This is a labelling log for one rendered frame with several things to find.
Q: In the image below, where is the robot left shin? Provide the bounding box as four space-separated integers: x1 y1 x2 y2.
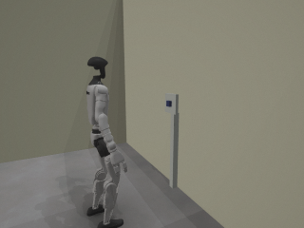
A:
92 173 108 210

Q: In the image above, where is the right robot upper arm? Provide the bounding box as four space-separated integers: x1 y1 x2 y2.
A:
94 85 108 123

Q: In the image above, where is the robot right shin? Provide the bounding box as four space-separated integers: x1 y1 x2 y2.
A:
103 182 119 225

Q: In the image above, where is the panel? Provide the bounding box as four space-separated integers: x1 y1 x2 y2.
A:
164 93 180 188

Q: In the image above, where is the right robot forearm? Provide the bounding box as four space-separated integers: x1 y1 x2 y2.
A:
98 114 118 153

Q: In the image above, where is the button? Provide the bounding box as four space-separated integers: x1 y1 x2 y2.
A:
166 101 172 107

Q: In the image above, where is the right robot hand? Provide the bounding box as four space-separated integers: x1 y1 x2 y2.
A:
110 150 127 177

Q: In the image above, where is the robot shin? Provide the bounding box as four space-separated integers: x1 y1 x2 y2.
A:
92 173 108 210
103 182 119 225

